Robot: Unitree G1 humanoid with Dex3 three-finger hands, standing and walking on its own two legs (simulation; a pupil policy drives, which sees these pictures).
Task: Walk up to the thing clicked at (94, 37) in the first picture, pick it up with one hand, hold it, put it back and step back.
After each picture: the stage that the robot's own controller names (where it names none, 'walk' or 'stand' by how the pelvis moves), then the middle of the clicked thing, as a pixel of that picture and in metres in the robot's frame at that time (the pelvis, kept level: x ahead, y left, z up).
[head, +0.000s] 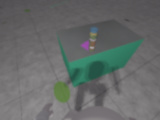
stand; (92, 40) +0.74 +0.03 +0.01
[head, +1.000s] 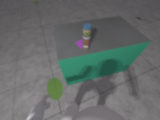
rise first; (86, 38) +0.66 +0.09 +0.04
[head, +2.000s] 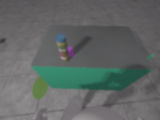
rise first; (63, 49) +0.47 +0.28 +0.03
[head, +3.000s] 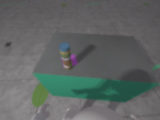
stand; (66, 58) +0.43 +0.22 +0.04
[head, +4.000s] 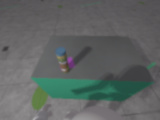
stand; (63, 61) +0.42 +0.24 +0.01
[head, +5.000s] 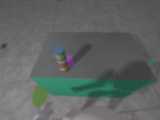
stand; (62, 61) +0.41 +0.24 +0.01
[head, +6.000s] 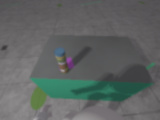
stand; (62, 62) +0.41 +0.24 +0.01
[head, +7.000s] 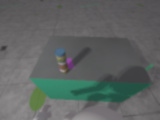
stand; (62, 62) +0.41 +0.24 +0.01
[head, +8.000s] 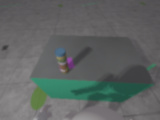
rise first; (63, 62) +0.41 +0.24 +0.01
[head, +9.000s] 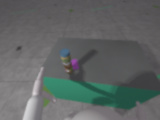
rise first; (67, 62) +0.42 +0.24 +0.01
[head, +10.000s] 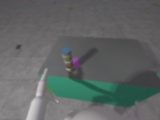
go down; (68, 61) +0.43 +0.23 +0.01
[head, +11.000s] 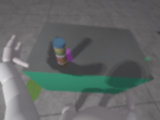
go down; (61, 54) +0.43 +0.21 +0.03
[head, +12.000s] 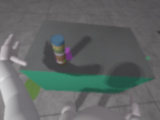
go down; (60, 53) +0.43 +0.21 +0.06
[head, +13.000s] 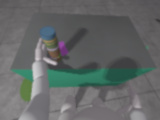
close in; (53, 47) +0.44 +0.23 +0.09
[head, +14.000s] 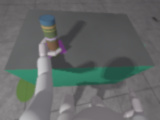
lift; (52, 39) +0.49 +0.23 +0.11
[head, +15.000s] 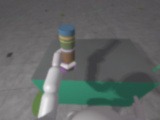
lift; (68, 51) +0.33 +0.14 +0.24
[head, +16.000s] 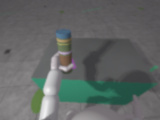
hold; (65, 54) +0.34 +0.17 +0.21
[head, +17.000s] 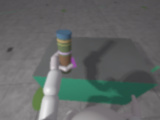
hold; (65, 54) +0.34 +0.17 +0.20
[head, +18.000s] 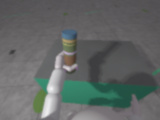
hold; (70, 54) +0.34 +0.14 +0.21
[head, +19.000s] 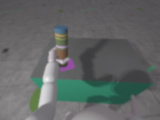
crouch; (62, 48) +0.39 +0.20 +0.20
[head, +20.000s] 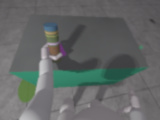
lower; (53, 45) +0.47 +0.22 +0.07
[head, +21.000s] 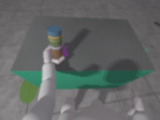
lower; (56, 48) +0.44 +0.21 +0.09
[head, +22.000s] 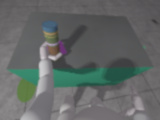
lower; (53, 44) +0.46 +0.22 +0.10
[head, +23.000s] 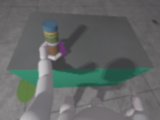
lower; (53, 44) +0.46 +0.22 +0.10
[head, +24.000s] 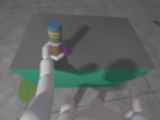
loosen; (56, 44) +0.46 +0.21 +0.10
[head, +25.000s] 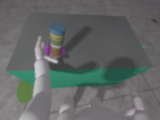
withdraw; (56, 46) +0.45 +0.20 +0.09
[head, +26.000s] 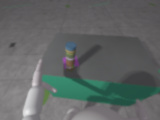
sink last; (70, 58) +0.42 +0.20 +0.05
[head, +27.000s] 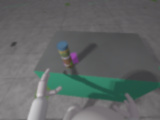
stand; (66, 56) +0.43 +0.23 +0.06
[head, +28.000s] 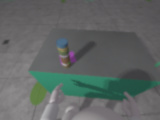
stand; (64, 55) +0.43 +0.22 +0.07
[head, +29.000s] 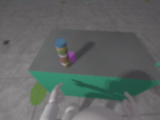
stand; (64, 55) +0.43 +0.23 +0.07
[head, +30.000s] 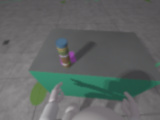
stand; (64, 55) +0.43 +0.22 +0.07
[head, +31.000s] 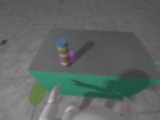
stand; (64, 54) +0.44 +0.22 +0.07
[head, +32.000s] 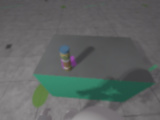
stand; (66, 60) +0.44 +0.22 +0.01
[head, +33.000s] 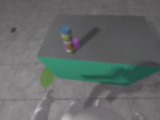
walk; (68, 42) +0.53 +0.21 +0.04
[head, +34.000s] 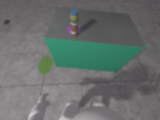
walk; (74, 24) +0.78 +0.22 +0.02
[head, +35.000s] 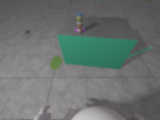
stand; (79, 24) +1.03 +0.23 +0.03
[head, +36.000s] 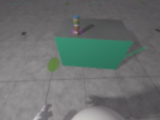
stand; (76, 26) +1.02 +0.24 +0.01
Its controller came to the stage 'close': yes
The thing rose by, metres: 0.21
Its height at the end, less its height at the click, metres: +0.00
